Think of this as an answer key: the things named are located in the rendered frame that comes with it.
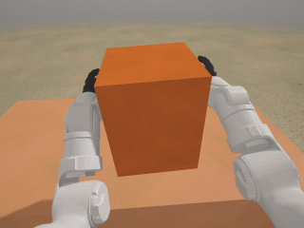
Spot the right robot hand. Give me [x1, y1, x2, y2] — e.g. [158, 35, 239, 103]
[198, 55, 217, 77]

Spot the robot right upper arm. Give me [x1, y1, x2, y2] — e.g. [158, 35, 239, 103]
[233, 148, 304, 228]

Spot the left robot hand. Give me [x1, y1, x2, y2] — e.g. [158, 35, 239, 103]
[83, 68, 100, 93]

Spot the robot left upper arm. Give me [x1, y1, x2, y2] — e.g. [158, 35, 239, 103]
[34, 180, 110, 228]

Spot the left robot forearm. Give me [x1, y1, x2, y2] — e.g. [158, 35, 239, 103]
[51, 91, 103, 218]

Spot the pedestal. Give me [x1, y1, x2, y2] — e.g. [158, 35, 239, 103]
[0, 99, 304, 228]

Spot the carton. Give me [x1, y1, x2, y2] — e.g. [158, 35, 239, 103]
[94, 42, 212, 177]

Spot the right robot forearm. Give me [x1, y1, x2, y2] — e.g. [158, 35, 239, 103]
[207, 76, 300, 187]

